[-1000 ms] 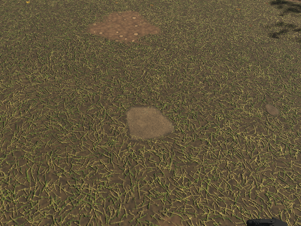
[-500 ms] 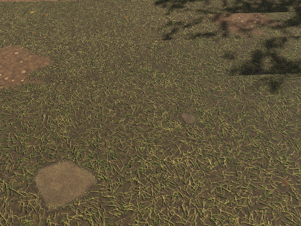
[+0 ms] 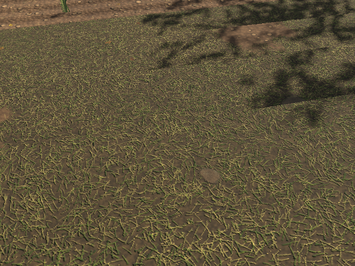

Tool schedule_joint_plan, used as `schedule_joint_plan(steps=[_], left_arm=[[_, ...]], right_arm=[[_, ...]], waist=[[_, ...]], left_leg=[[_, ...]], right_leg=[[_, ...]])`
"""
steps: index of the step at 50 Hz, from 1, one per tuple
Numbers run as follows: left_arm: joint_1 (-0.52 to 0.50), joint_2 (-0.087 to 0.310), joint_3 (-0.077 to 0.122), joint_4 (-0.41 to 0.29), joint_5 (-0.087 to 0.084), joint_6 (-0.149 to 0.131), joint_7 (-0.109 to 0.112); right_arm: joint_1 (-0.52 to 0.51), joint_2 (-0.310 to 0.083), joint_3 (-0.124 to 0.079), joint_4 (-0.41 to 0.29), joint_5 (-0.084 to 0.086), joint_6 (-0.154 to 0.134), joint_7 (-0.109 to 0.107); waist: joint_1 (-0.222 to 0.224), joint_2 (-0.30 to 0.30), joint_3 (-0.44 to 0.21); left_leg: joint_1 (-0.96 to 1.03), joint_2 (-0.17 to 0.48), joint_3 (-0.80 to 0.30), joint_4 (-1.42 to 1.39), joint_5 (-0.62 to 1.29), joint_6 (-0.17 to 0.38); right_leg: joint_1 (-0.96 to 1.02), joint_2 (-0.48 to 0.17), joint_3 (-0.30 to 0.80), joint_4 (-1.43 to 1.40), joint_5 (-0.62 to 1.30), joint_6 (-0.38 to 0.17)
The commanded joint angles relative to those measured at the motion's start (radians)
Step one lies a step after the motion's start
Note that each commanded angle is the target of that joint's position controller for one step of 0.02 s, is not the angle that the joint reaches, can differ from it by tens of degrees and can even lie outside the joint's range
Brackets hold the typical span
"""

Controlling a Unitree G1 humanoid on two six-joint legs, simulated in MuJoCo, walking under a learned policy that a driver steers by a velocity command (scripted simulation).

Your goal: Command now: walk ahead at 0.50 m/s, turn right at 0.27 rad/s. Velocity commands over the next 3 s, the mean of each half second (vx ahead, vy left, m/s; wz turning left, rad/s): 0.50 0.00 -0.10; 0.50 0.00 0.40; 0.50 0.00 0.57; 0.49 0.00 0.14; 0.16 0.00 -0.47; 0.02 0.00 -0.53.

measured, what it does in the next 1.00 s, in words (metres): goes down: right foot, then left foot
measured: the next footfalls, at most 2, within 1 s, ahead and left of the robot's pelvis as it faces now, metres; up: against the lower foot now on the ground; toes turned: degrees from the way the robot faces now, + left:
right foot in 0.42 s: +0.42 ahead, -0.11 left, +0.00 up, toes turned -4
left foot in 0.92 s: +0.61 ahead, +0.16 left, +0.00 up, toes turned +13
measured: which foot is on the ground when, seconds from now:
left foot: down 0.00-0.46, up 0.48-0.90, down 0.92-1.00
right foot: up 0.00-0.40, down 0.42-0.94, up 0.96-1.00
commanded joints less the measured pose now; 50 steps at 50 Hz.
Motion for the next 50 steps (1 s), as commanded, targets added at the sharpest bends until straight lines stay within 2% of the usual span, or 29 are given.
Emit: schedule_joint_plan(steps=[1, 2, 3, 4, 5, 6, 8, 10, 12, 16, 19, 21, 22, 23, 24, 25, 26, 28, 30, 34, 37, 38, 41, 44, 46, 47, 48, 49, 50], left_arm=[[0.066, 0.077, 0.015, -0.092, 0.0, 0.009, -0.023], [-0.072, 0.092, 0.022, -0.16, -0.014, 0.013, 0.003], [-0.153, 0.095, 0.022, -0.14, -0.009, 0.016, 0.036], [-0.107, 0.036, -0.009, -0.131, 0.008, 0.027, 0.049], [-0.318, 0.074, 0.031, -0.191, -0.016, 0.074, 0.091], [-0.19, -0.046, -0.042, -0.165, 0.034, 0.052, 0.061], [-0.245, 0.022, -0.02, -0.143, 0.036, 0.04, 0.023], [-0.372, 0.004, -0.029, -0.179, 0.015, 0.048, -0.002], [-0.473, 0.054, -0.016, -0.217, 0.002, 0.055, -0.01], [-0.636, 0.056, -0.003, -0.267, 0.007, 0.057, 0.019], [-0.688, 0.066, 0.018, -0.278, -0.003, 0.048, 0.025], [-0.579, 0.126, 0.057, -0.255, -0.022, 0.033, 0.033], [-0.39, 0.188, 0.082, -0.2, -0.027, 0.019, 0.04], [-0.126, 0.197, 0.08, -0.139, -0.037, 0.021, 0.043], [0.079, 0.167, 0.083, -0.061, -0.016, 0.03, 0.059], [0.02, 0.182, 0.102, -0.041, -0.002, 0.013, 0.076], [-0.137, 0.15, 0.099, -0.064, -0.023, 0.006, 0.087], [-0.289, 0.02, 0.058, -0.083, -0.023, 0.006, 0.091], [-0.313, 0.006, 0.058, -0.087, -0.008, -0.002, 0.087], [-0.247, 0.015, 0.068, -0.039, 0.037, -0.013, 0.075], [-0.2, 0.029, 0.065, -0.005, 0.047, -0.005, 0.05], [-0.182, 0.045, 0.067, 0.009, 0.071, -0.002, 0.047], [-0.22, 0.066, 0.06, 0.004, 0.054, -0.019, 0.055], [-0.188, 0.132, 0.074, 0.008, 0.042, -0.022, 0.074], [-0.217, 0.201, 0.096, -0.007, 0.043, -0.014, 0.071], [-0.158, 0.184, 0.098, 0.01, 0.056, -0.007, 0.055], [-0.047, 0.035, 0.063, 0.005, 0.083, -0.003, 0.031], [-0.207, 0.015, 0.05, -0.087, 0.031, -0.019, -0.006], [-0.469, 0.037, 0.056, -0.187, -0.02, -0.023, -0.002]], right_arm=[[0.524, -0.236, -0.083, 0.094, -0.029, 0.022, 0.038], [0.41, -0.214, -0.079, 0.088, -0.006, 0.023, 0.03], [0.324, -0.072, -0.042, 0.076, -0.007, 0.001, 0.023], [0.239, -0.002, -0.016, 0.063, -0.013, -0.002, 0.015], [0.331, -0.112, -0.064, 0.146, 0.108, -0.005, -0.045], [0.169, 0.078, 0.006, 0.098, -0.007, -0.04, -0.041], [0.103, 0.009, -0.015, 0.06, -0.005, -0.076, -0.042], [0.196, -0.052, -0.02, 0.118, 0.006, -0.074, -0.034], [0.283, -0.136, -0.044, 0.149, 0.022, -0.075, -0.022], [0.448, -0.101, -0.055, 0.238, 0.011, -0.052, -0.018], [0.444, -0.102, -0.07, 0.246, 0.004, -0.033, -0.023], [0.368, -0.128, -0.086, 0.223, 0.005, -0.032, -0.021], [0.355, -0.105, -0.082, 0.199, 0.006, -0.042, -0.017], [0.465, 0.003, -0.037, 0.186, -0.01, -0.053, -0.001], [0.367, -0.033, -0.055, 0.198, 0.02, -0.043, 0.022], [0.216, -0.054, -0.074, 0.162, 0.045, -0.038, 0.018], [0.183, -0.068, -0.08, 0.165, 0.035, -0.042, -0.003], [0.234, -0.001, -0.064, 0.184, -0.006, -0.037, -0.02], [0.238, 0.061, -0.053, 0.186, 0.001, -0.024, -0.019], [0.133, 0.032, -0.053, 0.151, 0.023, -0.024, 0.008], [0.042, 0.04, -0.047, 0.106, 0.014, -0.014, 0.022], [0.12, 0.045, -0.045, 0.122, 0.009, -0.017, 0.033], [0.054, -0.023, -0.066, 0.071, 0.005, -0.032, 0.022], [0.018, -0.059, -0.085, 0.024, 0.007, -0.035, 0.002], [0.198, -0.111, -0.118, 0.068, 0.035, -0.059, -0.012], [0.338, -0.174, -0.147, 0.114, 0.031, -0.081, -0.036], [0.459, -0.209, -0.153, 0.14, 0.014, -0.081, -0.065], [0.595, -0.178, -0.131, 0.183, 0.006, -0.083, -0.061], [0.575, -0.14, -0.13, 0.208, 0.006, -0.111, -0.054]], waist=[[-0.233, 0.124, -0.235], [-0.217, 0.093, -0.058], [-0.194, -0.066, 0.078], [-0.101, -0.064, 0.089], [-0.138, -0.022, 0.107], [-0.035, -0.038, 0.143], [-0.08, 0.002, 0.078], [-0.091, -0.003, 0.082], [-0.122, -0.008, 0.114], [-0.186, -0.002, 0.129], [-0.184, 0.016, 0.103], [-0.091, 0.035, 0.005], [-0.039, -0.03, -0.142], [0.019, -0.202, -0.41], [0.102, -0.146, -0.372], [0.084, -0.101, -0.081], [0.019, -0.118, 0.05], [-0.088, -0.111, 0.035], [-0.127, -0.084, 0.044], [-0.106, -0.07, 0.079], [-0.1, -0.107, 0.088], [-0.124, -0.109, 0.09], [-0.134, -0.086, 0.121], [-0.14, -0.104, 0.125], [-0.224, -0.096, 0.057], [-0.246, -0.016, -0.011], [-0.224, 0.225, -0.183], [-0.306, 0.149, -0.214], [-0.36, 0.098, 0.07]], left_leg=[[0.991, 0.377, -0.551, 0.128, 0.482, 0.392], [0.788, 0.416, -0.648, -0.02, -0.141, 0.357], [0.503, 0.341, -0.534, -0.108, -0.285, 0.305], [0.257, 0.374, -0.526, -0.162, -0.243, 0.342], [0.089, 0.37, -0.413, -0.213, 0.0, 0.3], [0.004, 0.243, -0.36, -0.226, -0.193, 0.27], [-0.154, 0.096, -0.141, -0.253, -0.152, 0.268], [-0.214, 0.109, -0.112, -0.275, -0.004, 0.249], [-0.064, 0.142, -0.125, -0.254, 0.179, 0.254], [0.446, 0.222, -0.182, -0.2, 0.327, 0.239], [0.494, 0.211, -0.127, -0.171, 0.465, 0.205], [0.304, 0.139, -0.025, -0.039, 0.773, 0.133], [0.042, 0.056, 0.016, 0.196, 0.681, 0.061], [-0.297, -0.067, 0.031, 0.519, 0.121, -0.016], [-0.415, -0.106, -0.041, 0.713, -0.464, 0.002], [-0.511, -0.032, -0.098, 0.781, -0.401, 0.043], [-0.471, 0.027, -0.09, 0.752, -0.33, 0.06], [-0.308, 0.072, -0.105, 0.662, -0.245, 0.081], [-0.237, 0.068, -0.098, 0.629, -0.208, 0.069], [-0.327, 0.068, -0.093, 0.442, 0.089, 0.032], [-0.213, 0.039, -0.042, 0.368, 0.211, 0.02], [-0.136, 0.034, -0.058, 0.512, 0.306, 0.021], [-0.209, 0.03, -0.064, 0.502, 0.198, 0.042], [-0.154, -0.02, 0.019, 0.439, -0.07, 0.058], [0.167, -0.125, 0.11, 0.338, -0.058, 0.077], [0.395, -0.157, 0.082, 0.294, 0.101, 0.145], [0.716, 0.023, -0.274, 0.189, 0.274, 0.382], [0.826, 0.157, -0.633, 0.012, 0.178, 0.464], [0.642, 0.199, -0.712, -0.049, -0.035, 0.385]], right_leg=[[-0.982, -0.013, -0.037, 0.714, 0.077, 0.067], [-1.155, -0.096, -0.05, 0.658, 0.232, 0.074], [-1.105, -0.158, -0.021, 0.514, 0.47, 0.042], [-0.921, -0.276, 0.048, 0.298, 0.636, 0.01], [-0.715, -0.21, -0.129, 0.339, 0.35, 0.01], [-0.794, -0.347, 0.045, 0.025, 0.741, -0.055], [-0.48, -0.314, -0.133, -0.451, 1.034, -0.03], [-0.279, -0.303, -0.175, -0.619, 1.098, -0.015], [-0.278, -0.252, -0.201, -0.769, 1.05, -0.004], [-0.492, -0.245, -0.164, -0.967, 0.928, -0.022], [-0.336, -0.206, -0.22, -1.008, 0.851, -0.046], [0.093, -0.16, -0.272, -0.973, 0.897, -0.111], [0.512, -0.229, -0.194, -0.866, 1.101, -0.208], [0.996, -0.528, 0.202, -0.984, 1.068, -0.419], [0.973, -0.606, 0.405, -1.165, 0.872, -0.378], [0.713, -0.564, 0.291, -1.236, 0.632, -0.269], [0.486, -0.528, 0.173, -1.293, 0.595, -0.231], [0.287, -0.494, 0.038, -1.364, 0.735, -0.224], [0.186, -0.489, -0.047, -1.434, 0.763, -0.211], [0.19, -0.463, -0.235, -1.447, 0.947, -0.194], [0.091, -0.423, -0.341, -1.421, 0.962, -0.176], [0.038, -0.437, -0.35, -1.379, 0.952, -0.175], [0.153, -0.466, -0.344, -1.307, 0.965, -0.153], [0.292, -0.489, -0.378, -1.174, 1.277, -0.12], [0.201, -0.44, -0.449, -0.866, 1.47, -0.087], [0.044, -0.39, -0.45, -0.588, 1.306, -0.052], [-0.235, -0.233, -0.419, -0.177, 0.459, 0.044], [-0.5, -0.129, -0.225, -0.026, 0.155, 0.036], [-0.734, -0.169, -0.093, -0.069, 0.191, 0.002]])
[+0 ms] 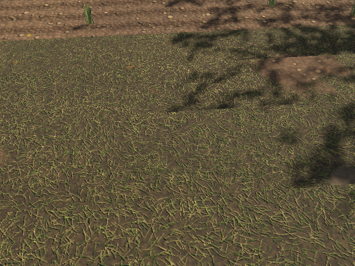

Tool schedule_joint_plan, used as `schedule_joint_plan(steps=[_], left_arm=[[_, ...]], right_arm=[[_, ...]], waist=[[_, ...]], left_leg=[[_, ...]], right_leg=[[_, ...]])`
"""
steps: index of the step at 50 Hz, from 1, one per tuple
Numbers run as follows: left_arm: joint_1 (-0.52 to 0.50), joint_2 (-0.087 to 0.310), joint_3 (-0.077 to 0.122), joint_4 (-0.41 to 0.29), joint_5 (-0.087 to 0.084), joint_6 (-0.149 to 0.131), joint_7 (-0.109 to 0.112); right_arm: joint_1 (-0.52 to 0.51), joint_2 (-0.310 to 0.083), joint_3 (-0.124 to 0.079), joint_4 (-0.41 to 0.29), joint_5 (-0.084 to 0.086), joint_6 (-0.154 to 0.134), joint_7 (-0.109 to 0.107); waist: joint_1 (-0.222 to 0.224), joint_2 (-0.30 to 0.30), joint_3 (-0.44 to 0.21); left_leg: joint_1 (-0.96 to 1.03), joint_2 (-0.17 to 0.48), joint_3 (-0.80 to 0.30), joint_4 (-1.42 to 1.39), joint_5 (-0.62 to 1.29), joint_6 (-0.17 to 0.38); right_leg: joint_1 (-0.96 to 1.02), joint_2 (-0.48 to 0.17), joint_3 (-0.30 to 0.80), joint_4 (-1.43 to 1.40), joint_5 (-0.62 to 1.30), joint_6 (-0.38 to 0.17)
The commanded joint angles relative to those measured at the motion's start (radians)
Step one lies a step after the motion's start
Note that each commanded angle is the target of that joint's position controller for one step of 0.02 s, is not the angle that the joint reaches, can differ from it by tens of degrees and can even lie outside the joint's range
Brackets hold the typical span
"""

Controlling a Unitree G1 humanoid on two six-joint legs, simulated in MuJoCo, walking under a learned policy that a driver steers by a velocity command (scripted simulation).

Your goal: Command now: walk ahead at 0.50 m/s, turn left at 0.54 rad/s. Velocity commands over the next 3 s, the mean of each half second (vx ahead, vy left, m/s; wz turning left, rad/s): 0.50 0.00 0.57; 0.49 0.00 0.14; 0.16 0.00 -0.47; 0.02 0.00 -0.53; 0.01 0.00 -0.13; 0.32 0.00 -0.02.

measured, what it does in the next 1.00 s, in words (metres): goes down, turning left: right foot 0.16 m lower, then left foot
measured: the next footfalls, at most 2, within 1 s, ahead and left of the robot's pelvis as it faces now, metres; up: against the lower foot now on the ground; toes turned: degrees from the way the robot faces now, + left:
right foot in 0.34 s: +0.35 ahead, -0.12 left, -0.16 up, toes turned +10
left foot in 0.76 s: +0.56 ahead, +0.24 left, -0.16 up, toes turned +26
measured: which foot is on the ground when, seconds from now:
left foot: down 0.00-0.34, up 0.36-0.74, down 0.76-1.00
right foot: up 0.00-0.32, down 0.34-0.76, up 0.78-1.00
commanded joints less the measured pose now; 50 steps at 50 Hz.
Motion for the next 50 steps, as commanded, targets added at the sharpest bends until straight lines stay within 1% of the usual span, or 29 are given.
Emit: schedule_joint_plan(steps=[1, 4, 5, 6, 7, 9, 11, 13, 15, 16, 17, 18, 19, 20, 21, 22, 23, 24, 26, 30, 36, 38, 39, 40, 41, 42, 44, 46, 50], left_arm=[[-0.33, 0.103, 0.02, -0.235, -0.045, -0.027, 0.003], [-0.197, 0.032, -0.005, -0.215, 0.007, 0.005, 0.043], [-0.186, 0.024, -0.011, -0.232, 0.005, 0.015, 0.047], [-0.133, -0.007, -0.035, -0.219, 0.036, 0.022, 0.034], [-0.099, -0.013, -0.039, -0.222, 0.028, 0.018, 0.03], [-0.162, 0.02, -0.052, -0.232, 0.002, 0.011, 0.01], [-0.247, 0.037, -0.054, -0.276, -0.024, 0.037, 0.002], [-0.317, 0.056, -0.052, -0.3, 0.009, 0.05, 0.005], [-0.233, 0.11, -0.033, -0.237, 0.005, 0.038, 0.017], [-0.106, 0.129, -0.014, -0.198, -0.003, 0.024, 0.028], [0.126, 0.179, 0.014, -0.143, -0.011, 0.011, 0.024], [0.284, 0.216, 0.028, -0.125, -0.011, 0.015, 0.007], [0.289, 0.255, 0.043, -0.131, 0.002, 0.029, -0.005], [0.168, 0.266, 0.055, -0.138, 0.008, 0.039, 0.009], [0.099, 0.157, 0.019, -0.135, 0.003, 0.03, 0.002], [0.031, 0.049, -0.015, -0.147, 0.001, 0.017, -0.002], [-0.063, -0.078, -0.061, -0.165, -0.005, -0.006, 0.022], [-0.078, -0.074, -0.061, -0.153, -0.019, -0.021, 0.038], [-0.05, 0.004, -0.046, -0.116, -0.049, -0.053, 0.074], [0.036, 0.175, 0.007, -0.031, -0.034, -0.05, 0.037], [0.099, 0.149, 0.026, 0.019, -0.028, -0.016, 0.03], [0.075, 0.187, 0.042, -0.003, -0.024, -0.015, 0.026], [0.207, 0.086, 0.008, 0.007, -0.009, -0.023, 0.01], [0.184, 0.051, -0.016, -0.003, -0.01, -0.026, -0.028], [-0.051, 0.093, 0.009, -0.049, -0.05, -0.019, -0.045], [-0.114, 0.109, 0.019, -0.052, -0.057, -0.026, -0.028], [-0.039, 0.096, 0.022, -0.035, -0.016, -0.026, 0.007], [-0.016, 0.0, 0.002, -0.026, -0.01, -0.014, 0.017], [-0.1, 0.013, 0.004, -0.055, -0.051, -0.014, -0.008]], right_arm=[[0.391, -0.083, -0.022, 0.111, 0.025, -0.035, -0.004], [0.116, -0.006, 0.033, 0.054, 0.007, 0.002, 0.029], [0.063, -0.028, 0.032, 0.034, 0.014, 0.012, 0.024], [0.029, 0.002, 0.049, 0.006, -0.008, 0.013, 0.007], [0.01, -0.026, 0.048, -0.017, -0.009, 0.008, 0.004], [0.119, -0.037, 0.047, 0.004, -0.003, -0.008, -0.037], [0.251, -0.12, 0.036, 0.042, 0.002, -0.004, -0.012], [0.376, -0.09, 0.051, 0.07, 0.013, 0.004, 0.017], [0.371, -0.095, 0.055, 0.077, 0.046, 0.037, 0.024], [0.367, -0.123, 0.053, 0.077, 0.047, 0.058, 0.037], [0.327, -0.099, 0.063, 0.051, 0.001, 0.057, 0.063], [0.538, 0.068, 0.082, 0.09, 0.013, 0.057, 0.071], [0.489, 0.03, 0.09, 0.016, 0.018, 0.064, 0.074], [0.304, -0.007, 0.072, -0.043, 0.018, 0.07, 0.064], [0.177, -0.045, 0.061, -0.058, 0.014, 0.069, 0.038], [0.178, -0.038, 0.063, -0.043, 0.012, 0.075, 0.021], [0.135, 0.009, 0.082, -0.05, -0.013, 0.074, 0.015], [0.109, 0.039, 0.086, -0.045, -0.03, 0.084, 0.025], [0.019, 0.029, 0.076, -0.042, -0.008, 0.087, 0.052], [-0.079, 0.01, 0.078, -0.105, 0.012, 0.106, 0.065], [-0.223, -0.072, 0.032, -0.148, 0.01, 0.098, 0.028], [-0.082, -0.162, -0.017, -0.112, 0.035, 0.071, 0.015], [0.14, -0.188, -0.023, -0.046, 0.042, 0.065, 0.006], [0.397, -0.217, -0.027, 0.014, 0.034, 0.078, -0.013], [0.461, -0.202, -0.037, 0.066, 0.003, 0.066, -0.024], [0.316, -0.208, -0.045, 0.062, 0.021, 0.052, -0.03], [0.134, -0.065, -0.001, 0.043, 0.043, 0.053, -0.038], [0.065, 0.018, 0.026, 0.028, 0.024, 0.057, -0.035], [0.046, -0.005, 0.017, 0.035, -0.011, 0.034, -0.03]], waist=[[-0.181, 0.092, 0.076], [0.03, -0.022, 0.075], [0.052, -0.02, 0.041], [0.074, -0.018, 0.017], [0.101, 0.01, 0.005], [-0.002, -0.039, 0.028], [-0.03, 0.007, 0.074], [-0.07, 0.014, 0.115], [-0.047, -0.002, 0.134], [0.021, -0.012, 0.085], [0.129, -0.023, -0.036], [0.076, -0.265, -0.377], [0.126, -0.199, -0.405], [0.129, -0.148, -0.154], [0.115, -0.021, -0.036], [0.063, 0.024, 0.002], [-0.009, 0.049, 0.064], [-0.033, -0.006, 0.096], [0.02, -0.048, 0.063], [0.011, -0.026, 0.081], [0.022, -0.058, 0.07], [-0.05, -0.06, -0.055], [-0.074, 0.08, -0.292], [-0.172, 0.173, -0.446], [-0.24, 0.075, -0.207], [-0.172, 0.078, -0.014], [-0.046, 0.094, -0.016], [0.019, 0.053, 0.007], [0.03, 0.027, 0.017]], left_leg=[[0.526, 0.314, -0.675, -0.34, 0.224, 0.329], [-0.017, 0.269, -0.556, -0.313, 0.255, 0.327], [-0.14, 0.193, -0.458, -0.317, 0.143, 0.303], [-0.294, 0.105, -0.334, -0.26, 0.03, 0.239], [-0.478, 0.048, -0.251, -0.241, 0.029, 0.213], [-0.425, -0.029, -0.192, -0.104, -0.142, 0.139], [-0.477, -0.003, -0.285, -0.094, -0.265, 0.165], [-0.268, 0.045, -0.443, -0.017, -0.336, 0.198], [-0.084, 0.021, -0.51, 0.159, -0.347, 0.175], [-0.097, -0.014, -0.467, 0.316, -0.21, 0.149], [-0.259, -0.034, -0.403, 0.549, 0.116, 0.077], [-0.504, -0.137, -0.216, 1.034, -0.34, -0.019], [-0.742, -0.143, -0.185, 1.271, -0.393, -0.051], [-0.976, -0.038, -0.181, 1.346, -0.231, -0.074], [-1.014, 0.032, -0.188, 1.241, -0.058, -0.058], [-0.884, 0.092, -0.198, 1.11, 0.097, -0.032], [-0.69, 0.207, -0.238, 0.73, 0.297, -0.001], [-0.556, 0.235, -0.187, 0.596, 0.313, 0.007], [-0.353, 0.202, -0.077, 0.187, 0.466, -0.01], [-0.235, 0.14, -0.061, -0.073, 0.438, 0.007], [-0.136, 0.052, 0.01, -0.225, 0.356, 0.046], [0.318, -0.002, 0.033, -0.149, 0.454, 0.107], [0.831, 0.172, -0.198, -0.117, 0.556, 0.258], [1.026, 0.418, -0.625, -0.367, 0.413, 0.382], [0.892, 0.38, -0.624, -0.488, 0.17, 0.271], [0.642, 0.363, -0.502, -0.527, 0.103, 0.216], [0.368, 0.325, -0.329, -0.585, 0.209, 0.199], [0.2, 0.332, -0.244, -0.669, 0.269, 0.191], [0.197, 0.292, -0.007, -0.681, 0.659, 0.17]], right_leg=[[-0.854, 0.045, 0.214, 0.323, -0.037, -0.013], [-0.596, 0.0, 0.222, 0.176, 0.137, -0.014], [-0.508, 0.002, 0.179, 0.069, 0.215, -0.002], [-0.352, -0.004, 0.151, -0.014, 0.532, -0.025], [-0.143, 0.014, 0.07, -0.038, 0.64, -0.012], [-0.138, 0.002, 0.101, -0.405, 1.084, 0.026], [0.013, 0.04, 0.03, -0.477, 0.938, 0.067], [-0.06, 0.028, 0.075, -0.659, 0.851, 0.052], [-0.027, -0.004, 0.11, -0.909, 0.962, 0.021], [0.155, -0.013, 0.054, -0.922, 0.961, -0.015], [0.482, -0.1, 0.085, -0.691, 0.975, -0.13], [0.898, -0.345, 0.269, -0.386, 1.501, -0.408], [0.944, -0.437, 0.515, -0.475, 1.247, -0.485], [0.714, -0.472, 0.611, -0.624, 0.693, -0.419], [0.475, -0.426, 0.563, -0.745, 0.263, -0.357], [0.263, -0.378, 0.455, -0.813, 0.278, -0.342], [0.022, -0.347, 0.369, -0.897, 0.442, -0.314], [-0.091, -0.28, 0.26, -0.94, 0.503, -0.3], [-0.139, -0.17, 0.074, -0.985, 0.494, -0.256], [-0.003, -0.235, 0.041, -0.97, 0.804, -0.254], [0.259, -0.222, -0.05, -0.853, 0.938, -0.197], [0.032, -0.135, -0.148, -0.596, 1.127, -0.118], [-0.306, -0.05, -0.158, -0.285, 0.845, -0.044], [-0.472, 0.078, -0.063, -0.049, 0.009, -0.019], [-0.644, 0.055, 0.092, 0.072, -0.006, -0.067], [-0.674, -0.012, 0.107, 0.093, 0.092, -0.085], [-0.469, -0.075, 0.126, 0.035, 0.164, -0.122], [-0.359, -0.08, 0.144, -0.001, 0.218, -0.116], [-0.407, -0.076, 0.123, -0.188, 0.49, -0.06]])
Over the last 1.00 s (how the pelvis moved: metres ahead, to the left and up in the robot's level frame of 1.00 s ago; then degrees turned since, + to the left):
0.56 0.06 -0.04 14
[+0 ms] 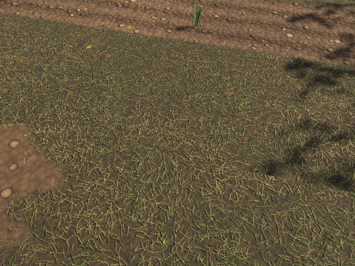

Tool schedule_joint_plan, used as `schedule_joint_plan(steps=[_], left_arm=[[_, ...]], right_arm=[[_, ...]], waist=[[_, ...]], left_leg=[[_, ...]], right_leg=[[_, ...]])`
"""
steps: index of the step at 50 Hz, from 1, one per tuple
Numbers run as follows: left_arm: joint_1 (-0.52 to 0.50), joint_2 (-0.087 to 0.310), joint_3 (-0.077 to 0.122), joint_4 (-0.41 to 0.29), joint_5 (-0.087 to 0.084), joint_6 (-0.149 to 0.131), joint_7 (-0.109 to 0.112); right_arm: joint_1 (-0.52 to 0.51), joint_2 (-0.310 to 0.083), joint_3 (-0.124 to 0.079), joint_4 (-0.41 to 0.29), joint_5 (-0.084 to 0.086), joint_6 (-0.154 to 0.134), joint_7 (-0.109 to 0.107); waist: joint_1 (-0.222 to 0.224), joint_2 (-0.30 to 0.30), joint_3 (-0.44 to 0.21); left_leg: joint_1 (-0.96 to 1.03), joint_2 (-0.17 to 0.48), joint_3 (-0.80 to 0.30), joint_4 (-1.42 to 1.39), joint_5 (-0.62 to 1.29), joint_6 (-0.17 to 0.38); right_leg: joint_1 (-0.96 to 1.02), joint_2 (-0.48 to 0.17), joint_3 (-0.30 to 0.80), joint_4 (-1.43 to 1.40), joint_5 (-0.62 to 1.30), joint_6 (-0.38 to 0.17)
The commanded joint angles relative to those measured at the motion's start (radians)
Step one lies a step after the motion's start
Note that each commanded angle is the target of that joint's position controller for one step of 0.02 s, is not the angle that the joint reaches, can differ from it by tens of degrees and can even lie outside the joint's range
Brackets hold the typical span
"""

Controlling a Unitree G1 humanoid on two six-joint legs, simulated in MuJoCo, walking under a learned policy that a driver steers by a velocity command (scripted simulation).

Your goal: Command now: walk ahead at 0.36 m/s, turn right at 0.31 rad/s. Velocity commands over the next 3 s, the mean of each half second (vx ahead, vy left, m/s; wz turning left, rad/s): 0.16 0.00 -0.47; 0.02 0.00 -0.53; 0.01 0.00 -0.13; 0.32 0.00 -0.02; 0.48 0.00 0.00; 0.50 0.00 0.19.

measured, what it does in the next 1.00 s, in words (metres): walks ahead, turning right: right foot, then left foot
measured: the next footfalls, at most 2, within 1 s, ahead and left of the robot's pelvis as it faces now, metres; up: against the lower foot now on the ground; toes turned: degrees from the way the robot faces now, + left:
right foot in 0.22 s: +0.21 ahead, -0.13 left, +0.00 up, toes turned -10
left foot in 0.68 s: +0.23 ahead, +0.09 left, +0.00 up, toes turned -24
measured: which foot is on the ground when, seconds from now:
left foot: down 0.00-0.24, up 0.26-0.66, down 0.68-1.00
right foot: up 0.00-0.20, down 0.22-0.70, up 0.72-1.00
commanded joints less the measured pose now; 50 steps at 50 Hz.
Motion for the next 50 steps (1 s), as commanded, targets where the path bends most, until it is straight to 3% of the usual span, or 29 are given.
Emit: schedule_joint_plan(steps=[1, 3, 5, 8, 10, 11, 12, 13, 14, 15, 16, 17, 18, 19, 21, 23, 24, 29, 32, 34, 35, 36, 37, 39, 41, 44, 46, 48, 50], left_arm=[[-0.001, -0.003, -0.006, -0.053, -0.013, -0.004, -0.021], [-0.017, -0.016, -0.012, -0.072, -0.008, 0.005, -0.042], [0.106, 0.019, 0.0, -0.049, -0.007, -0.008, -0.052], [0.034, 0.11, 0.037, -0.133, 0.004, -0.023, -0.008], [-0.074, 0.112, 0.037, -0.163, -0.018, -0.017, 0.003], [-0.044, 0.103, 0.038, -0.159, -0.041, -0.026, 0.011], [0.013, 0.167, 0.055, -0.159, -0.043, -0.039, 0.04], [0.13, 0.264, 0.087, -0.168, -0.029, -0.035, 0.07], [0.245, 0.246, 0.078, -0.134, 0.006, -0.042, 0.06], [0.278, 0.243, 0.098, -0.084, 0.016, -0.063, 0.057], [0.207, 0.216, 0.101, -0.077, -0.011, -0.061, 0.057], [0.133, 0.171, 0.082, -0.086, -0.03, -0.052, 0.051], [0.073, 0.143, 0.072, -0.1, -0.038, -0.046, 0.044], [0.038, 0.14, 0.068, -0.124, -0.038, -0.036, 0.034], [-0.011, 0.152, 0.068, -0.176, -0.023, -0.032, 0.031], [-0.007, 0.205, 0.083, -0.205, -0.021, -0.039, 0.027], [0.001, 0.218, 0.085, -0.218, -0.017, -0.035, 0.026], [0.077, 0.204, 0.08, -0.284, -0.029, -0.021, 0.01], [0.043, 0.208, 0.072, -0.305, -0.037, -0.001, 0.004], [0.064, 0.166, 0.046, -0.292, -0.043, 0.023, -0.012], [0.13, 0.079, 0.014, -0.303, -0.044, 0.031, -0.014], [0.12, 0.073, 0.01, -0.353, -0.026, 0.026, 0.001], [0.074, 0.185, 0.041, -0.335, -0.005, 0.03, 0.021], [0.088, 0.225, 0.059, -0.293, 0.003, 0.046, 0.06], [0.09, 0.178, 0.04, -0.295, 0.017, 0.045, 0.045], [0.062, 0.19, 0.047, -0.291, -0.022, 0.04, 0.032], [0.051, 0.204, 0.057, -0.28, -0.026, 0.038, 0.042], [0.054, 0.2, 0.057, -0.272, -0.02, 0.043, 0.051], [0.083, 0.159, 0.043, -0.256, -0.011, 0.055, 0.05]], right_arm=[[-0.088, -0.055, -0.004, -0.077, -0.022, -0.031, 0.006], [-0.07, -0.091, -0.014, -0.062, -0.029, -0.018, 0.026], [-0.102, -0.123, -0.021, -0.063, -0.061, -0.011, 0.033], [-0.18, -0.182, -0.042, -0.115, -0.022, -0.031, -0.005], [-0.066, -0.226, -0.065, -0.073, 0.05, -0.029, -0.019], [-0.023, -0.231, -0.071, -0.067, 0.048, -0.014, -0.012], [0.07, -0.166, -0.058, -0.08, 0.017, -0.005, 0.002], [0.141, -0.082, -0.027, -0.107, -0.012, -0.012, 0.011], [-0.043, -0.131, -0.039, -0.194, 0.037, -0.026, 0.029], [-0.276, -0.128, -0.034, -0.275, 0.058, -0.02, 0.031], [-0.284, -0.156, -0.041, -0.282, 0.047, -0.006, 0.011], [-0.221, -0.166, -0.042, -0.264, 0.016, 0.003, -0.006], [-0.186, -0.124, -0.031, -0.252, -0.005, 0.013, -0.017], [-0.17, -0.108, -0.026, -0.25, -0.019, 0.022, -0.026], [-0.139, -0.127, -0.034, -0.245, 0.001, 0.039, -0.024], [-0.151, -0.136, -0.037, -0.258, 0.015, 0.057, -0.018], [-0.166, -0.115, -0.027, -0.272, 0.009, 0.067, -0.016], [-0.222, -0.129, -0.016, -0.313, 0.024, 0.062, -0.032], [-0.178, -0.137, -0.016, -0.309, 0.048, 0.05, -0.033], [-0.147, -0.173, -0.029, -0.314, 0.07, 0.033, -0.032], [-0.127, -0.266, -0.058, -0.335, 0.068, 0.016, -0.044], [-0.143, -0.331, -0.078, -0.368, 0.018, -0.007, -0.035], [-0.121, -0.275, -0.076, -0.354, -0.024, -0.014, -0.031], [-0.253, -0.188, -0.05, -0.379, 0.022, -0.017, -0.006], [-0.312, -0.182, -0.046, -0.422, 0.031, -0.006, -0.008], [-0.201, -0.196, -0.042, -0.406, 0.014, 0.0, -0.014], [-0.146, -0.191, -0.036, -0.385, 0.012, 0.011, 0.008], [-0.175, -0.187, -0.032, -0.384, 0.028, 0.011, 0.036], [-0.222, -0.181, -0.027, -0.389, 0.048, 0.001, 0.057]], waist=[[0.048, 0.053, -0.022], [0.052, 0.09, -0.033], [0.1, 0.091, -0.03], [0.101, 0.084, -0.023], [0.037, 0.092, 0.028], [0.03, 0.074, -0.016], [-0.006, -0.036, -0.195], [0.025, -0.224, -0.415], [0.132, -0.149, -0.397], [0.18, -0.032, -0.179], [0.14, 0.02, -0.12], [0.067, 0.034, -0.114], [0.013, 0.016, -0.074], [-0.015, 0.016, -0.078], [-0.038, 0.006, -0.113], [-0.031, -0.022, -0.112], [-0.019, -0.045, -0.117], [0.068, -0.079, -0.122], [0.049, -0.06, -0.145], [0.029, -0.008, -0.154], [0.051, 0.119, -0.232], [0.052, 0.271, -0.188], [-0.005, 0.084, -0.16], [0.068, 0.087, -0.098], [0.075, 0.108, -0.105], [0.021, 0.112, -0.099], [0.011, 0.128, -0.092], [0.033, 0.131, -0.092], [0.068, 0.129, -0.098]], left_leg=[[-0.085, 0.263, -0.03, -0.134, 0.521, 0.152], [-0.176, 0.244, 0.039, -0.089, 0.601, 0.145], [-0.267, 0.265, 0.055, 0.002, 0.563, 0.134], [-0.087, 0.312, 0.036, 0.14, 0.703, 0.112], [0.1, 0.307, 0.037, 0.218, 0.771, 0.093], [0.141, 0.297, 0.037, 0.332, 0.843, 0.088], [0.071, 0.245, 0.051, 0.541, 0.658, 0.02], [-0.196, 0.104, 0.039, 0.881, -0.106, -0.115], [-0.471, -0.013, -0.095, 1.064, -0.642, -0.144], [-0.616, 0.059, -0.205, 1.083, -0.624, -0.13], [-0.603, 0.097, -0.209, 1.061, -0.58, -0.135], [-0.517, 0.126, -0.218, 1.007, -0.518, -0.131], [-0.427, 0.141, -0.213, 0.947, -0.453, -0.126], [-0.352, 0.138, -0.201, 0.892, -0.386, -0.129], [-0.264, 0.097, -0.154, 0.838, -0.23, -0.147], [-0.235, 0.081, -0.13, 0.742, -0.191, -0.173], [-0.211, 0.078, -0.114, 0.73, -0.187, -0.18], [-0.264, 0.06, -0.136, 0.523, -0.276, -0.178], [-0.19, 0.022, -0.121, 0.291, -0.185, -0.145], [-0.017, 0.065, -0.137, 0.081, 0.14, -0.044], [0.164, 0.261, -0.285, 0.097, 0.618, 0.15], [0.26, 0.503, -0.541, 0.059, 0.896, 0.435], [0.213, 0.549, -0.51, -0.003, 0.775, 0.418], [0.069, 0.381, -0.297, 0.011, 0.659, 0.245], [-0.001, 0.313, -0.173, 0.028, 0.705, 0.203], [0.108, 0.301, -0.136, 0.009, 0.647, 0.225], [0.195, 0.326, -0.139, 0.022, 0.669, 0.234], [0.216, 0.334, -0.128, 0.043, 0.662, 0.227], [0.152, 0.316, -0.094, 0.08, 0.615, 0.19]], right_leg=[[0.053, -0.026, 0.005, -0.158, 0.216, 0.043], [0.171, 0.005, -0.028, -0.153, 0.283, 0.076], [0.283, 0.023, 0.008, 0.019, 0.392, 0.08], [0.187, 0.038, -0.013, -0.027, 0.151, 0.07], [0.143, 0.076, -0.102, -0.413, -0.01, 0.055], [0.244, 0.136, -0.141, -0.519, 0.177, 0.017], [0.493, 0.088, 0.005, -0.456, 0.651, -0.121], [0.822, -0.151, 0.372, -0.489, 1.023, -0.436], [0.907, -0.282, 0.614, -0.615, 1.036, -0.505], [0.783, -0.247, 0.491, -0.618, 0.93, -0.37], [0.679, -0.212, 0.409, -0.638, 0.86, -0.327], [0.558, -0.182, 0.36, -0.667, 0.838, -0.311], [0.419, -0.145, 0.306, -0.706, 0.793, -0.292], [0.346, -0.105, 0.274, -0.738, 0.701, -0.268], [0.263, -0.038, 0.206, -0.742, 0.6, -0.232], [0.247, -0.016, 0.201, -0.741, 0.532, -0.211], [0.229, -0.006, 0.205, -0.722, 0.481, -0.202], [0.384, -0.097, 0.426, -0.636, 0.377, -0.24], [0.405, -0.088, 0.485, -0.558, 0.442, -0.233], [0.308, -0.033, 0.468, -0.497, 0.314, -0.168], [0.184, 0.094, 0.338, -0.337, -0.005, -0.046], [-0.118, 0.244, 0.15, -0.13, -0.421, 0.093], [-0.148, 0.157, 0.12, 0.096, -0.48, 0.158], [-0.082, 0.13, 0.102, 0.295, -0.322, 0.211], [-0.031, 0.153, 0.062, 0.405, -0.174, 0.227], [-0.083, 0.163, 0.105, 0.365, -0.052, 0.225], [-0.122, 0.163, 0.142, 0.289, -0.02, 0.23], [-0.1, 0.133, 0.137, 0.167, -0.024, 0.245], [0.011, 0.069, 0.079, -0.005, -0.03, 0.269]])
Over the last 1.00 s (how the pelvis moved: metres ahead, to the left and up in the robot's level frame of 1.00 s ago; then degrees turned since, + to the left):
0.55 0.14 -0.11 20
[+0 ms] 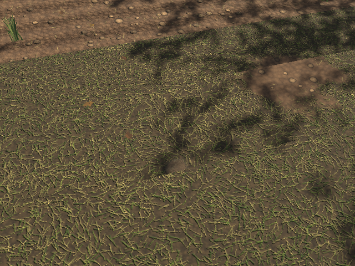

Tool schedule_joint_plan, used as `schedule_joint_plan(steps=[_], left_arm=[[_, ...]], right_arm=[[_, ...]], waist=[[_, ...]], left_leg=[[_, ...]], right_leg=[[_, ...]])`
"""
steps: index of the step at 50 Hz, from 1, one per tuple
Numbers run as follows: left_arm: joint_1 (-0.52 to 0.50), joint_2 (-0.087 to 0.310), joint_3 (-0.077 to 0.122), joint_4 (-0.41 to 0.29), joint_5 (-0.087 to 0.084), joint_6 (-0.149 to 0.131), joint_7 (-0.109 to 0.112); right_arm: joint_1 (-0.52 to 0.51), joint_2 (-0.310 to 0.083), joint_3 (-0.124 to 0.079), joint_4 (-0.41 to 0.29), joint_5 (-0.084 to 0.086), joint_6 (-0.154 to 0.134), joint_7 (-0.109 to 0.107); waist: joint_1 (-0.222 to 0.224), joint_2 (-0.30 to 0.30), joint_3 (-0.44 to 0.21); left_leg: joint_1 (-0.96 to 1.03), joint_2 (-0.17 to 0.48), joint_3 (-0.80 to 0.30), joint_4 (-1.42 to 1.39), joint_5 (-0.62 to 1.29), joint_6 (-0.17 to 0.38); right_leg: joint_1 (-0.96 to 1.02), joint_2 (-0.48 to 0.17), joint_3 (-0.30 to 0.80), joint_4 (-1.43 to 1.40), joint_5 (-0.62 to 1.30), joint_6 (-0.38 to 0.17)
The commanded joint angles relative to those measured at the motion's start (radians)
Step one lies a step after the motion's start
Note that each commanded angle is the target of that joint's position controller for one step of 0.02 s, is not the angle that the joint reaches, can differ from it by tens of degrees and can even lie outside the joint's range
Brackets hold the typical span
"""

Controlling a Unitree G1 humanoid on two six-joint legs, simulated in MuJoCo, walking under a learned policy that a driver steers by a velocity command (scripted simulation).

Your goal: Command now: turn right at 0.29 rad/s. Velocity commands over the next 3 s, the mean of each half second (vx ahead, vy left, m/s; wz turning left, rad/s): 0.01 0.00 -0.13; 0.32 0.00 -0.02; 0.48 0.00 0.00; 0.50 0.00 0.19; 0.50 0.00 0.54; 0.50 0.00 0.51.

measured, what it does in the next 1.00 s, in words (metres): walks ahead: right foot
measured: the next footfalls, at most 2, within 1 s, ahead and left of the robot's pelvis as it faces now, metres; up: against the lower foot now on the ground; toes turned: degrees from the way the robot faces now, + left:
right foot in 0.14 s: +0.01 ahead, -0.16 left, +0.00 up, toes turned -4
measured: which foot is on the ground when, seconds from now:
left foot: down 0.00-0.74, up 0.76-1.00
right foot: up 0.00-0.12, down 0.14-1.00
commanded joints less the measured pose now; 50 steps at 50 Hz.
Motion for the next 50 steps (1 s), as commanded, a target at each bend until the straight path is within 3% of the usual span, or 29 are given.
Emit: schedule_joint_plan(steps=[1, 3, 5, 7, 8, 9, 10, 11, 13, 15, 18, 24, 26, 29, 32, 34, 36, 37, 38, 39, 40, 42, 44, 45, 46, 47, 48, 49, 50], left_arm=[[0.09, 0.018, 0.0, -0.028, 0.008, 0.007, -0.001], [0.062, -0.01, -0.019, -0.045, 0.008, 0.016, -0.012], [0.067, 0.008, -0.021, -0.048, -0.012, 0.012, -0.008], [0.081, 0.01, -0.024, -0.039, -0.045, 0.0, -0.012], [0.048, 0.056, -0.018, -0.071, -0.052, -0.014, -0.006], [-0.048, 0.142, 0.0, -0.113, -0.061, -0.022, -0.007], [-0.073, 0.159, 0.01, -0.12, -0.049, -0.022, -0.017], [-0.058, 0.153, 0.014, -0.116, -0.043, -0.021, -0.022], [-0.064, 0.09, -0.004, -0.135, -0.054, -0.017, -0.021], [-0.038, 0.053, -0.017, -0.14, -0.057, -0.004, -0.026], [0.002, 0.05, -0.016, -0.127, -0.049, 0.013, -0.037], [-0.013, 0.067, -0.008, -0.129, -0.045, 0.006, -0.035], [0.0, 0.104, 0.014, -0.135, -0.024, 0.008, -0.015], [-0.044, 0.044, -0.002, -0.163, -0.01, -0.013, 0.011], [-0.02, 0.006, -0.006, -0.155, 0.002, -0.04, 0.011], [0.036, 0.001, -0.001, -0.126, 0.004, -0.06, 0.002], [0.111, 0.006, 0.006, -0.092, 0.019, -0.078, -0.004], [0.171, 0.039, 0.015, -0.076, 0.024, -0.085, 0.002], [0.288, 0.114, 0.031, -0.063, 0.013, -0.087, 0.01], [0.413, 0.112, 0.03, -0.037, 0.005, -0.097, 0.003], [0.43, 0.064, 0.015, 0.0, 0.002, -0.106, -0.002], [0.357, -0.01, -0.014, 0.013, 0.0, -0.092, -0.003], [0.281, -0.041, -0.036, -0.002, 0.001, -0.061, 0.008], [0.248, -0.048, -0.044, -0.014, 0.024, -0.049, 0.02], [0.201, -0.027, -0.043, -0.026, 0.032, -0.044, 0.018], [0.174, 0.145, 0.019, 0.02, -0.043, -0.043, 0.009], [0.293, -0.021, -0.05, 0.048, 0.055, -0.077, 0.03], [0.308, -0.044, -0.055, 0.061, 0.033, -0.09, 0.041], [0.362, -0.04, -0.058, 0.091, 0.033, -0.081, 0.044]], right_arm=[[-0.075, -0.147, -0.037, -0.071, 0.024, -0.022, 0.029], [-0.047, -0.208, -0.064, -0.059, 0.024, -0.024, 0.03], [-0.032, -0.237, -0.081, -0.047, 0.027, -0.02, 0.036], [-0.073, -0.155, -0.05, -0.029, 0.037, -0.013, 0.054], [-0.042, -0.086, -0.029, -0.037, 0.037, -0.009, 0.052], [0.051, -0.106, -0.042, -0.045, 0.025, -0.009, 0.035], [-0.015, -0.153, -0.054, -0.058, 0.017, -0.014, 0.013], [-0.08, -0.18, -0.064, -0.081, 0.013, -0.016, -0.004], [-0.062, -0.153, -0.058, -0.077, 0.029, -0.023, -0.014], [-0.051, -0.112, -0.04, -0.071, 0.039, -0.028, 0.012], [-0.052, -0.126, -0.04, -0.062, 0.033, -0.027, 0.051], [-0.029, -0.144, -0.039, -0.048, 0.026, -0.022, 0.045], [0.012, -0.196, -0.063, -0.037, 0.007, -0.018, 0.028], [0.041, -0.178, -0.06, -0.031, 0.008, -0.036, 0.0], [0.034, -0.19, -0.059, -0.021, 0.025, -0.037, -0.029], [-0.023, -0.215, -0.064, -0.024, 0.014, -0.013, -0.035], [-0.04, -0.198, -0.062, -0.024, -0.013, -0.002, -0.035], [-0.054, -0.169, -0.056, -0.038, -0.027, -0.006, -0.028], [-0.083, -0.107, -0.036, -0.061, -0.042, -0.016, -0.005], [-0.114, -0.055, -0.016, -0.068, -0.039, -0.038, 0.01], [-0.133, -0.048, -0.016, -0.069, -0.018, -0.053, -0.002], [-0.124, -0.09, -0.031, -0.052, -0.047, -0.056, -0.018], [-0.11, -0.051, -0.014, -0.027, -0.06, -0.04, -0.015], [-0.095, -0.01, 0.006, -0.018, -0.073, -0.04, -0.001], [-0.066, 0.007, 0.015, -0.009, -0.063, -0.044, 0.016], [-0.138, -0.096, -0.03, -0.033, 0.03, 0.015, 0.025], [-0.149, -0.013, 0.025, -0.025, -0.052, -0.015, 0.022], [-0.115, -0.004, 0.024, 0.006, -0.046, -0.017, 0.02], [-0.145, 0.005, 0.038, 0.014, -0.049, -0.006, 0.02]], waist=[[0.066, 0.118, -0.069], [0.032, 0.132, -0.042], [0.023, 0.116, -0.036], [0.057, 0.108, -0.067], [0.025, 0.034, -0.133], [-0.06, -0.048, -0.159], [-0.028, -0.04, -0.12], [-0.006, -0.024, -0.096], [-0.012, -0.019, -0.084], [0.005, 0.007, -0.063], [0.032, 0.017, -0.05], [0.033, 0.017, -0.046], [0.028, 0.029, 0.015], [0.007, 0.076, 0.05], [0.027, 0.15, 0.062], [0.065, 0.122, 0.073], [0.087, 0.067, 0.04], [0.104, -0.015, 0.013], [0.159, -0.149, -0.036], [0.233, -0.127, 0.003], [0.216, -0.053, 0.074], [0.152, -0.019, 0.067], [0.106, -0.017, 0.071], [0.091, -0.022, 0.068], [0.063, -0.033, 0.059], [0.048, -0.047, 0.131], [0.125, -0.026, 0.036], [0.142, 0.02, 0.062], [0.172, 0.027, 0.089]], left_leg=[[0.108, 0.239, -0.126, 0.05, 0.638, 0.173], [0.011, 0.245, -0.152, 0.07, 0.527, 0.169], [0.019, 0.274, -0.199, 0.098, 0.458, 0.185], [-0.033, 0.254, -0.219, 0.15, 0.358, 0.121], [-0.069, 0.183, -0.161, 0.191, 0.182, 0.024], [-0.055, 0.068, -0.04, 0.229, 0.024, -0.046], [-0.043, 0.028, -0.014, 0.241, -0.033, -0.079], [-0.034, 0.029, -0.007, 0.248, -0.012, -0.071], [-0.018, 0.05, -0.029, 0.216, 0.023, -0.032], [-0.002, 0.076, -0.055, 0.168, 0.066, -0.018], [-0.034, 0.084, -0.063, 0.146, 0.073, -0.027], [-0.068, 0.088, -0.054, 0.14, -0.032, -0.04], [-0.113, 0.094, -0.068, 0.115, -0.339, 0.018], [-0.08, 0.189, -0.209, 0.021, -0.463, 0.14], [-0.026, 0.325, -0.365, -0.088, -0.415, 0.222], [-0.07, 0.278, -0.277, -0.048, -0.353, 0.191], [-0.088, 0.188, -0.158, 0.125, -0.252, 0.153], [-0.169, 0.098, -0.07, 0.329, -0.172, 0.102], [-0.423, -0.037, -0.048, 0.59, -0.218, 0.019], [-0.69, -0.036, -0.204, 0.785, -0.418, 0.001], [-0.825, 0.009, -0.292, 0.868, -0.405, -0.008], [-0.815, 0.051, -0.257, 0.851, -0.311, -0.031], [-0.641, 0.078, -0.193, 0.701, -0.211, -0.042], [-0.506, 0.078, -0.19, 0.707, -0.057, -0.038], [-0.374, 0.059, -0.16, 0.706, 0.026, -0.038], [-0.479, 0.03, -0.099, 0.566, 0.177, -0.042], [-0.597, 0.161, -0.339, 0.503, 0.379, -0.063], [-0.654, 0.143, -0.29, 0.293, 0.55, -0.07], [-0.545, 0.134, -0.233, 0.158, 0.707, -0.067]], right_leg=[[0.042, -0.094, -0.075, -0.261, -0.02, 0.029], [0.16, -0.088, -0.163, -0.395, -0.118, 0.008], [0.204, -0.077, -0.195, -0.562, -0.027, -0.032], [0.342, -0.077, -0.177, -0.758, 0.229, -0.09], [0.436, -0.138, -0.106, -0.732, 0.488, -0.179], [0.4, -0.186, -0.019, -0.75, 0.504, -0.32], [0.319, -0.184, -0.01, -0.762, 0.403, -0.334], [0.266, -0.169, -0.014, -0.768, 0.312, -0.307], [0.247, -0.154, -0.017, -0.776, 0.217, -0.264], [0.235, -0.12, -0.052, -0.769, 0.11, -0.213], [0.28, -0.083, -0.099, -0.75, 0.105, -0.173], [0.307, -0.068, -0.112, -0.742, 0.079, -0.178], [0.259, -0.046, -0.115, -0.742, -0.248, -0.227], [0.184, -0.038, -0.117, -0.686, -0.289, -0.272], [0.221, -0.003, -0.204, -0.596, -0.144, -0.253], [0.345, 0.018, -0.242, -0.687, -0.1, -0.263], [0.437, 0.02, -0.231, -0.686, -0.033, -0.278], [0.515, -0.05, -0.089, -0.715, 0.057, -0.333], [0.745, -0.209, 0.25, -0.81, 0.213, -0.468], [0.879, -0.373, 0.436, -0.888, 0.205, -0.563], [0.886, -0.427, 0.418, -0.877, 0.175, -0.542], [0.809, -0.359, 0.247, -0.845, 0.185, -0.47], [0.61, -0.29, 0.122, -0.899, 0.108, -0.415], [0.468, -0.243, 0.051, -0.875, 0.085, -0.381], [0.322, -0.209, 0.001, -0.861, 0.088, -0.368], [0.363, -0.22, 0.015, -0.847, 0.476, -0.36], [0.556, -0.23, 0.042, -0.759, 0.086, -0.325], [0.597, -0.203, -0.004, -0.703, 0.024, -0.326], [0.477, -0.168, -0.032, -0.667, -0.076, -0.317]])
Over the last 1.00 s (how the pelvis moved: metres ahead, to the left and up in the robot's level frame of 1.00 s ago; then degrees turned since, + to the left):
0.18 0.03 0.00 -33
